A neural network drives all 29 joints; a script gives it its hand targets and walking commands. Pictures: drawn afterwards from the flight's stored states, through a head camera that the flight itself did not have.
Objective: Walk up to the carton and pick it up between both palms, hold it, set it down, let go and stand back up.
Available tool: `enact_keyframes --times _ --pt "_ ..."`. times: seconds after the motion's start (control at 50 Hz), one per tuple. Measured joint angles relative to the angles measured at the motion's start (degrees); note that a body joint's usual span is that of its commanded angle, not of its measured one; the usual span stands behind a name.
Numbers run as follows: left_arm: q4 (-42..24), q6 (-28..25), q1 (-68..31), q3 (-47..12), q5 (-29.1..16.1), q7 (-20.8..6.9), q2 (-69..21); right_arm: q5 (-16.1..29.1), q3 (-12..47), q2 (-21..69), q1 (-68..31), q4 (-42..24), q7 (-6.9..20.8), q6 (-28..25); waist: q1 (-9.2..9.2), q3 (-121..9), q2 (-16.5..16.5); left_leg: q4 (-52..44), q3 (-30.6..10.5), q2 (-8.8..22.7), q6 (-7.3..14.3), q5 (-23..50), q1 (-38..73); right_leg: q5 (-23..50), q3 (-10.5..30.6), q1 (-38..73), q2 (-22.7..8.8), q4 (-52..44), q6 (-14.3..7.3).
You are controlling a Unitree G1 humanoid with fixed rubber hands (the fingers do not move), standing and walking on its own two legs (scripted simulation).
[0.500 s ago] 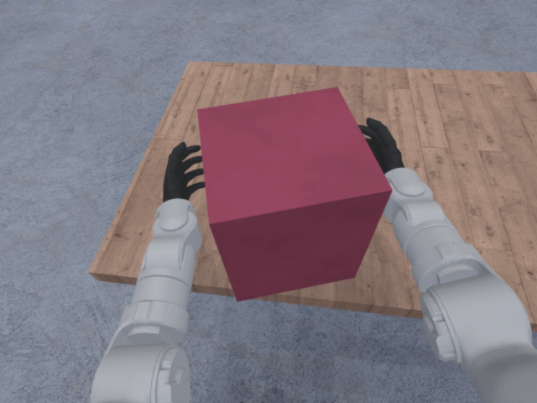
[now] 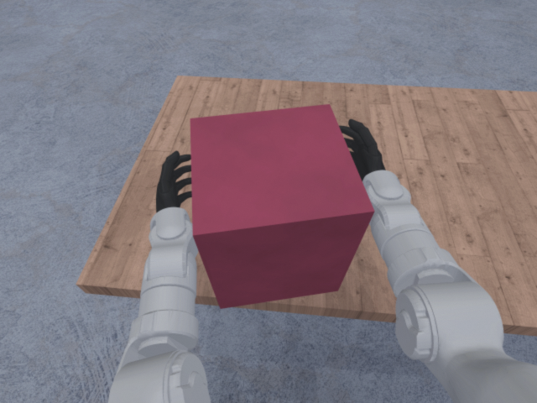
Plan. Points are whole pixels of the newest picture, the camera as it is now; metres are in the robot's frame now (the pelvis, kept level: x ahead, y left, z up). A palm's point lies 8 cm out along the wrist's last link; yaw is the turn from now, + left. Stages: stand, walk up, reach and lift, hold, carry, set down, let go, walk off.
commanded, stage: reach and lift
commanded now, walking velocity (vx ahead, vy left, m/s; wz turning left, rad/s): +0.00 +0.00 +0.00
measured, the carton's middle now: (271, 213) +0.39 +0.07 +0.04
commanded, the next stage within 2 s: none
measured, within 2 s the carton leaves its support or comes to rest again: leaves its support in 1.30 s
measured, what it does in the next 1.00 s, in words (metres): stands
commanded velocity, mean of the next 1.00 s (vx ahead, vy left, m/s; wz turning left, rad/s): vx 0.00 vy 0.00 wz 0.00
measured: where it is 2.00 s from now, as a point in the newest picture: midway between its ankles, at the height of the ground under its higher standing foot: outside the picture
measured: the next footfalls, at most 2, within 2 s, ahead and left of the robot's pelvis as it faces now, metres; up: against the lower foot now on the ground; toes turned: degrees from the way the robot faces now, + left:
none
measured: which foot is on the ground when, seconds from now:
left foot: down 0.00-1.00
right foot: down 0.00-1.00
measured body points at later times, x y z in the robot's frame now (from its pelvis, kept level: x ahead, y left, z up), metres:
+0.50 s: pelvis +0.00 -0.01 +0.00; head +0.03 -0.01 +0.45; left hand +0.36 +0.22 +0.09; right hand +0.46 -0.06 +0.11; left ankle +0.01 +0.15 -0.75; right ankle -0.03 -0.11 -0.75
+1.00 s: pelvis +0.00 -0.01 +0.00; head +0.02 +0.00 +0.45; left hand +0.35 +0.22 +0.08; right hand +0.45 -0.07 +0.10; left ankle +0.01 +0.15 -0.75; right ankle -0.03 -0.11 -0.75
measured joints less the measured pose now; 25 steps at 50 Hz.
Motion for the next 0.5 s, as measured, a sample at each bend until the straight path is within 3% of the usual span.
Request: enact_keyframes --times 0.1,0.18,0.3,0.5 --pt "1.1 -2.28 0.5 4.3 3.07 -2.88 -1.77 -8.54 -6.1 2.1 1.98 -0.58 0.85 -1.5 -0.1 -0.89 -0.9 -1.43 1.46 -0.2 0.2 1.29 1.99 -0.75 -0.13 1.3 -0.44 0.24 0.09" --pt "1.16 -2.6 0.06 5.57 3.74 -4.19 -2.04 -11.22 -9.22 3.06 2.96 -0.92 1.19 -2.63 -0.19 -0.07 -2.8 -1.83 2.4 0.03 0.27 0.54 3.77 -1.42 -0.69 2.68 -0.49 0.63 -0.18" --pt "-0.78 -0.88 -0.13 4.58 4.02 -4.68 -1.53 -11.37 -11.59 3.76 2.79 -0.34 1.61 -3.64 -0.31 1.25 -4.41 -1.84 2.42 0.48 -0.19 0.07 4.65 -1.68 -1.02 3.56 -0.1 0.79 -0.74" --pt "-0.37 -1.18 -0.02 3.91 3.12 -4.15 -0.69 -9.72 -9.35 3.8 2.35 -1.59 0.85 -3.66 -0.41 1.69 -1.13 -2.13 2.68 0.47 0.15 0.63 3.88 -1.02 -0.89 2.71 -0.13 0.48 -0.5"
